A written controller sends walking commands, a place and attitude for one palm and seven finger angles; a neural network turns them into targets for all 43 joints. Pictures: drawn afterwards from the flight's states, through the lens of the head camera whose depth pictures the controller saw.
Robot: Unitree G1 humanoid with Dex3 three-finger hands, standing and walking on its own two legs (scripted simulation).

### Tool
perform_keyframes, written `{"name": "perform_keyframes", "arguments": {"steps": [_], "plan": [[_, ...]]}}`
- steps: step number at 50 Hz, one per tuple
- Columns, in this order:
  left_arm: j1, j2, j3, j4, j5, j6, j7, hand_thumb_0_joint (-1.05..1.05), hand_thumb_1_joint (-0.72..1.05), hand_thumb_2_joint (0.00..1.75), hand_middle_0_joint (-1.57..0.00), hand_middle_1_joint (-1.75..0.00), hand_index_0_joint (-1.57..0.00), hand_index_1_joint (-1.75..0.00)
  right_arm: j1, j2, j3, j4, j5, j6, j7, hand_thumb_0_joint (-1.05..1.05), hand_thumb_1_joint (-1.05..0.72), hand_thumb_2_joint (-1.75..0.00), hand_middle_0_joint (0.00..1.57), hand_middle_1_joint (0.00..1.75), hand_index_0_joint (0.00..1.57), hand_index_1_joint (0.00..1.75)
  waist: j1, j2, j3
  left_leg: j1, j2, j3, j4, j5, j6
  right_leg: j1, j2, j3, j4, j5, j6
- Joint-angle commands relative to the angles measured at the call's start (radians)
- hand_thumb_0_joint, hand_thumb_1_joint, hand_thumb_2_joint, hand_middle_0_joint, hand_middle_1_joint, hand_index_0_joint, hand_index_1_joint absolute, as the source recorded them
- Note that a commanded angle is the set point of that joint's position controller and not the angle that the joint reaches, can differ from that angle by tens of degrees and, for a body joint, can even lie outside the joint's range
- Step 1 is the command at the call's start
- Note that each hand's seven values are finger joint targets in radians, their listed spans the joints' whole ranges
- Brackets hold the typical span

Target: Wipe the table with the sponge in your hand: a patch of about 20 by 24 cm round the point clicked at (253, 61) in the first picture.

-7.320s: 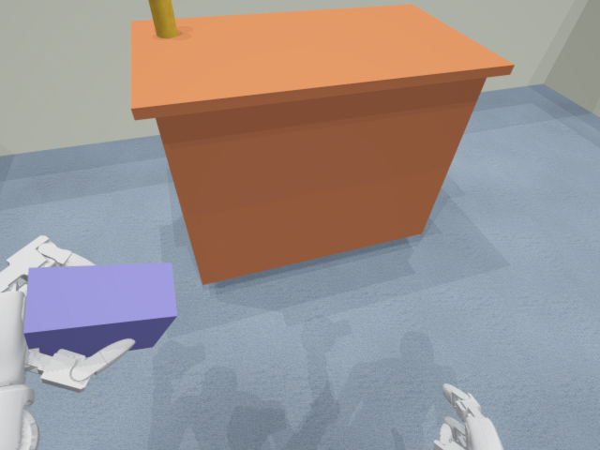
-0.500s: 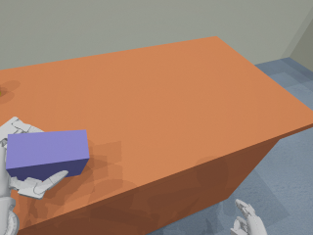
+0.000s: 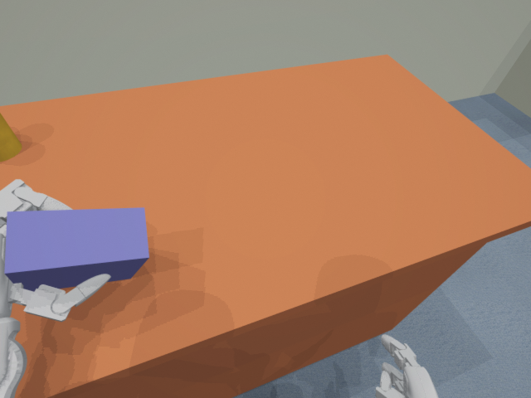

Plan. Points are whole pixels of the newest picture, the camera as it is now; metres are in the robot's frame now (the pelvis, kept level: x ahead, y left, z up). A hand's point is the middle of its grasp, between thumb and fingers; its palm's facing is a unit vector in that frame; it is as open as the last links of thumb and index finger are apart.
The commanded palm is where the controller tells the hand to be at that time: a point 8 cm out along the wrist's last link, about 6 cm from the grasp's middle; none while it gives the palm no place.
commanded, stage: come to a stop and stand still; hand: left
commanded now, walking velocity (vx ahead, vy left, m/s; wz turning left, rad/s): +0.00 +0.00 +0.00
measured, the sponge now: (100, 250) +0.24 +0.22 +0.15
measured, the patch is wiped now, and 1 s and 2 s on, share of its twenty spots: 0.00 0.00 0.00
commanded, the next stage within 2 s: look again from close up in 0.26 s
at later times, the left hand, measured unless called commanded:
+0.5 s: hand (59, 250) +0.22 +0.26 +0.16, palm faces +0.40 -0.84 -0.35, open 9.9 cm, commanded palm +0.16 +0.29 +0.18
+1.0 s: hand (70, 252) +0.22 +0.24 +0.16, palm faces +0.41 -0.83 -0.38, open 9.9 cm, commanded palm +0.16 +0.27 +0.18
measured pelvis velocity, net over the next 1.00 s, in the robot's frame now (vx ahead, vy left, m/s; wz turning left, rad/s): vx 0.00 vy -0.01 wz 0.01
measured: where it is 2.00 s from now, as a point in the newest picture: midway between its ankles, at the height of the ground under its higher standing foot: outside the picture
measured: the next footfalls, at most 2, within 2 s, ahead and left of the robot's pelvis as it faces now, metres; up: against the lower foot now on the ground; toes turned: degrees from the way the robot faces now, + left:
none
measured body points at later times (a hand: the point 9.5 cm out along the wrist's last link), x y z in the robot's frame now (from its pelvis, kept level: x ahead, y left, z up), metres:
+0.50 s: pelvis +0.01 +0.01 +0.00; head +0.03 +0.03 +0.45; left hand +0.20 +0.30 +0.18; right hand +0.19 -0.21 -0.07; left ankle +0.02 +0.07 -0.74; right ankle +0.01 -0.13 -0.74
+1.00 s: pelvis +0.00 -0.01 +0.00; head +0.03 +0.01 +0.45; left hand +0.19 +0.28 +0.18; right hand +0.19 -0.23 -0.07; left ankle +0.02 +0.07 -0.74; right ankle +0.01 -0.13 -0.74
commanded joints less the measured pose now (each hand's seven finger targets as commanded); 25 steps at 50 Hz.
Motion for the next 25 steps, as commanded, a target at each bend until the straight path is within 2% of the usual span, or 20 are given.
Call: {"name": "perform_keyframes", "arguments": {"steps": [1, 4, 5, 6, 9, 10, 11, 12, 15, 18, 19, 20, 24, 25], "plan": [[-0.098, 0.141, 0.047, -0.253, 0.011, -0.052, 0.012, 0.0, 0.1, 1.3, -1.2, -1.6, -1.2, -1.6, -0.112, -0.153, -0.064, -0.166, -0.002, -0.063, -0.005, 0.0, -0.9, -0.9, 0.2, 0.3, 0.2, 0.3, -0.013, 0.08, -0.129, 0.032, 0.103, -0.119, -0.125, 0.139, -0.049, 0.073, -0.024, 0.047, -0.032, 0.159, -0.034], [-0.069, 0.168, 0.084, -0.256, 0.012, -0.046, 0.018, 0.0, 0.1, 1.3, -1.2, -1.6, -1.2, -1.6, -0.135, -0.147, -0.058, -0.163, -0.001, -0.057, -0.001, 0.0, -0.9, -0.9, 0.2, 0.3, 0.2, 0.3, -0.008, 0.101, -0.161, 0.078, 0.1, -0.11, -0.108, 0.252, -0.061, 0.071, -0.021, 0.044, -0.016, 0.199, -0.033], [-0.064, 0.139, 0.058, -0.257, 0.007, -0.049, 0.014, 0.0, 0.1, 1.3, -1.2, -1.6, -1.2, -1.6, -0.118, -0.146, -0.06, -0.163, -0.002, -0.047, -0.002, 0.0, -0.9, -0.9, 0.2, 0.3, 0.2, 0.3, -0.011, 0.101, -0.155, 0.073, 0.109, -0.12, -0.108, 0.282, -0.063, 0.077, -0.023, 0.03, -0.013, 0.199, -0.033], [-0.06, 0.158, 0.074, -0.264, 0.004, -0.046, 0.015, 0.0, 0.1, 1.3, -1.2, -1.6, -1.2, -1.6, -0.121, -0.146, -0.061, -0.171, -0.001, -0.043, -0.003, 0.0, -0.9, -0.9, 0.2, 0.3, 0.2, 0.3, -0.009, 0.109, -0.153, 0.073, 0.114, -0.121, -0.106, 0.308, -0.067, 0.083, -0.026, 0.031, -0.012, 0.204, -0.031], [-0.032, 0.171, 0.099, -0.263, 0.003, -0.041, 0.018, 0.0, 0.1, 1.3, -1.2, -1.6, -1.2, -1.6, -0.136, -0.142, -0.06, -0.177, 0.003, -0.031, -0.004, 0.0, -0.9, -0.9, 0.2, 0.3, 0.2, 0.3, -0.009, 0.106, -0.165, 0.088, 0.111, -0.116, -0.1, 0.342, -0.075, 0.086, -0.023, 0.03, -0.011, 0.213, -0.032], [-0.015, 0.149, 0.081, -0.248, -0.002, -0.041, 0.015, 0.0, 0.1, 1.3, -1.2, -1.6, -1.2, -1.6, -0.121, -0.143, -0.061, -0.176, 0.001, -0.021, -0.005, 0.0, -0.9, -0.9, 0.2, 0.3, 0.2, 0.3, -0.01, 0.097, -0.156, 0.075, 0.117, -0.122, -0.101, 0.344, -0.074, 0.092, -0.025, 0.019, -0.015, 0.207, -0.032], [-0.027, 0.16, 0.082, -0.281, -0.002, -0.041, 0.015, 0.0, 0.1, 1.3, -1.2, -1.6, -1.2, -1.6, -0.125, -0.144, -0.066, -0.185, 0.004, -0.018, -0.005, 0.0, -0.9, -0.9, 0.2, 0.3, 0.2, 0.3, -0.011, 0.111, -0.16, 0.081, 0.12, -0.122, -0.102, 0.35, -0.078, 0.099, -0.028, 0.023, -0.012, 0.206, -0.033], [-0.025, 0.171, 0.093, -0.284, -0.003, -0.042, 0.016, 0.0, 0.1, 1.3, -1.2, -1.6, -1.2, -1.6, -0.126, -0.146, -0.067, -0.186, 0.003, -0.016, -0.006, 0.0, -0.9, -0.9, 0.2, 0.3, 0.2, 0.3, -0.01, 0.099, -0.163, 0.084, 0.123, -0.122, -0.097, 0.349, -0.076, 0.099, -0.031, 0.025, -0.016, 0.21, -0.033], [0.001, 0.154, 0.081, -0.266, -0.007, -0.038, 0.018, 0.0, 0.1, 1.3, -1.2, -1.6, -1.2, -1.6, -0.128, -0.143, -0.061, -0.186, 0.002, -0.005, -0.01, 0.0, -0.9, -0.9, 0.2, 0.3, 0.2, 0.3, -0.009, 0.127, -0.15, 0.065, 0.126, -0.127, -0.119, 0.301, -0.079, 0.094, -0.029, 0.019, -0.018, 0.169, -0.032], [-0.003, 0.166, 0.086, -0.277, -0.006, -0.037, 0.021, 0.0, 0.1, 1.3, -1.2, -1.6, -1.2, -1.6, -0.125, -0.145, -0.067, -0.192, 0.006, -0.004, -0.012, 0.0, -0.9, -0.9, 0.2, 0.3, 0.2, 0.3, -0.01, 0.091, -0.149, 0.053, 0.123, -0.125, -0.11, 0.266, -0.074, 0.115, -0.04, 0.028, -0.034, 0.195, -0.034], [0.0, 0.174, 0.097, -0.281, -0.004, -0.035, 0.026, 0.0, 0.1, 1.3, -1.2, -1.6, -1.2, -1.6, -0.139, -0.144, -0.065, -0.19, 0.007, -0.004, -0.014, 0.0, -0.9, -0.9, 0.2, 0.3, 0.2, 0.3, -0.01, 0.103, -0.154, 0.062, 0.115, -0.123, -0.114, 0.254, -0.077, 0.109, -0.036, 0.033, -0.035, 0.193, -0.036], [0.007, 0.149, 0.072, -0.263, -0.007, -0.034, 0.022, 0.0, 0.1, 1.3, -1.2, -1.6, -1.2, -1.6, -0.129, -0.144, -0.063, -0.188, 0.004, 0.001, -0.016, 0.0, -0.9, -0.9, 0.2, 0.3, 0.2, 0.3, -0.011, 0.094, -0.144, 0.052, 0.117, -0.122, -0.12, 0.218, -0.071, 0.105, -0.04, 0.029, -0.045, 0.18, -0.034], [-0.01, 0.168, 0.085, -0.262, -0.003, -0.029, 0.03, 0.0, 0.1, 1.3, -1.2, -1.6, -1.2, -1.6, -0.143, -0.146, -0.064, -0.184, 0.006, -0.004, -0.022, 0.0, -0.9, -0.9, 0.2, 0.3, 0.2, 0.3, -0.012, 0.086, -0.126, 0.034, 0.108, -0.125, -0.131, 0.123, -0.062, 0.099, -0.045, 0.056, -0.064, 0.164, -0.038], [-0.006, 0.139, 0.058, -0.243, -0.005, -0.029, 0.027, 0.0, 0.1, 1.3, -1.2, -1.6, -1.2, -1.6, -0.13, -0.148, -0.062, -0.182, 0.004, 0.001, -0.022, 0.0, -0.9, -0.9, 0.2, 0.3, 0.2, 0.3, -0.012, 0.084, -0.116, 0.021, 0.111, -0.129, -0.141, 0.091, -0.057, 0.099, -0.046, 0.046, -0.071, 0.141, -0.037]]}}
